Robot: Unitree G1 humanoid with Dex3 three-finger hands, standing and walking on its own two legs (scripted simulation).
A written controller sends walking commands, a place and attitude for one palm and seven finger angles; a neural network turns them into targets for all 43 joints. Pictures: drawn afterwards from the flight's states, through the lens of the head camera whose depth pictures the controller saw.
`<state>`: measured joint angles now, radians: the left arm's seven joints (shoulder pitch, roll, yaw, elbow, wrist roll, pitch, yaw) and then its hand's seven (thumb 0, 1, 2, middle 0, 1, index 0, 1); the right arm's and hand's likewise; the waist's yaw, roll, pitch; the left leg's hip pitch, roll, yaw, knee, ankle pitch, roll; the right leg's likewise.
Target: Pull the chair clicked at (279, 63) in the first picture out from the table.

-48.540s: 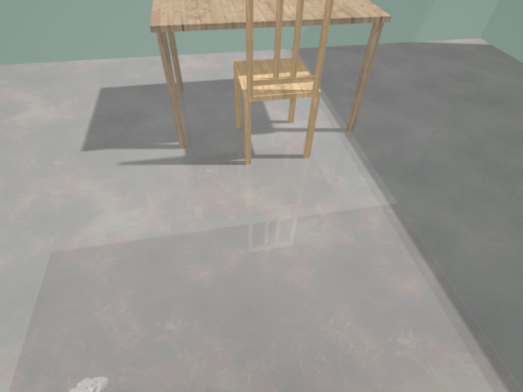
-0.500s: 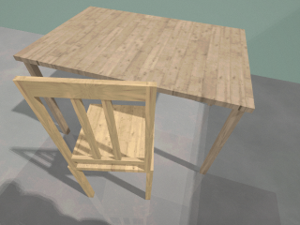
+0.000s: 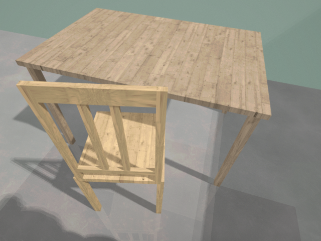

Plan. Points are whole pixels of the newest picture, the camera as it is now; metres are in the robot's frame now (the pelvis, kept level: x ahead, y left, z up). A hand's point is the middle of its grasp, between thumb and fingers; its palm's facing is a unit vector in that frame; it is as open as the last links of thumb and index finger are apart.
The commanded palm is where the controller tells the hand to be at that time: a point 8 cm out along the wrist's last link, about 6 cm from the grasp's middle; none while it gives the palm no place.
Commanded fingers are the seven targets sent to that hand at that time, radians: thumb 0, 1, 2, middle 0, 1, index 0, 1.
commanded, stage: look again from close up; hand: left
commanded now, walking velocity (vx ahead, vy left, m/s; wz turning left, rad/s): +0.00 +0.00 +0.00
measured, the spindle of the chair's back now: (96, 141) +0.42 +0.25 -0.07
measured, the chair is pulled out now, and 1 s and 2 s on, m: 0.12 0.12 0.12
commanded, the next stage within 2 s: raise the hand toward the chair's back in 0.02 s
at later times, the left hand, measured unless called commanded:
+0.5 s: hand (115, 228) +0.16 +0.12 -0.04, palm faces -0.05 -0.99 +0.09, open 8.8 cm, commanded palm +0.11 +0.22 -0.07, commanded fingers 0.00 0.43 0.70 -0.15 -0.23 -0.15 -0.23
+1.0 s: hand (95, 228) +0.16 +0.17 -0.05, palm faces +0.10 -0.99 +0.02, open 13.2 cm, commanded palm +0.13 +0.23 -0.05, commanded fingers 0.00 -0.15 0.45 -0.09 -0.14 -0.09 -0.14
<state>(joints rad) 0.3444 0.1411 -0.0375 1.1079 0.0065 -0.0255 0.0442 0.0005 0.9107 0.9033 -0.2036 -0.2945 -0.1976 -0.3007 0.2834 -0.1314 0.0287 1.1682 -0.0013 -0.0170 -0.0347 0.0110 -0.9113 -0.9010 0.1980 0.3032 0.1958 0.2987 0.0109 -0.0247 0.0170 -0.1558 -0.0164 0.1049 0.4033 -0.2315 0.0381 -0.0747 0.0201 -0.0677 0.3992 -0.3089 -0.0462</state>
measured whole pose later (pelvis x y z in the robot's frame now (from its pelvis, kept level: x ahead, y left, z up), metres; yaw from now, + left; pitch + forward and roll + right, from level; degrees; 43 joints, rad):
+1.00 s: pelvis -0.07 -0.01 -0.09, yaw +1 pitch +13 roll -1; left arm 0.34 0.18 0.14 0.06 -0.27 -0.33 -0.16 0.00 0.08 0.55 -0.13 -0.17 -0.12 -0.17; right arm 0.28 -0.19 0.02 0.59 0.03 -0.16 -0.07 0.02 -0.90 -0.90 0.20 0.30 0.20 0.30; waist -0.02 0.03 -0.13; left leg -0.92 0.05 0.05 1.11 -0.43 0.03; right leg -0.81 0.03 -0.14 1.11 -0.53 -0.09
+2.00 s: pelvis -0.05 +0.03 -0.07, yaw +1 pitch +14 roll -4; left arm 0.30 0.27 0.20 0.10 -0.28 -0.42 -0.24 -0.01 -0.50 0.30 -0.07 -0.08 -0.06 -0.08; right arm 0.26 -0.25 0.01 0.57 0.02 -0.19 -0.05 0.02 -0.90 -0.90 0.20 0.30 0.20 0.30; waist -0.03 0.03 -0.13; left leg -0.87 0.02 0.05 1.06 -0.43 0.08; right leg -0.74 0.01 -0.13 1.01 -0.51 -0.03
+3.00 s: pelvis -0.06 +0.00 -0.09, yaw +1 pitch +17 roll -3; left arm 0.06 0.28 0.24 0.36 -0.28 -0.49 -0.29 -0.01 -0.50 0.30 -0.07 -0.08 -0.06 -0.08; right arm 0.23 -0.27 0.02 0.62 0.02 -0.17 -0.05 0.02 -0.90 -0.90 0.20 0.30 0.20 0.30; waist -0.04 0.04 -0.14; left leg -0.99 0.04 0.04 1.15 -0.46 0.05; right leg -0.86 0.03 -0.15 1.12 -0.55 -0.07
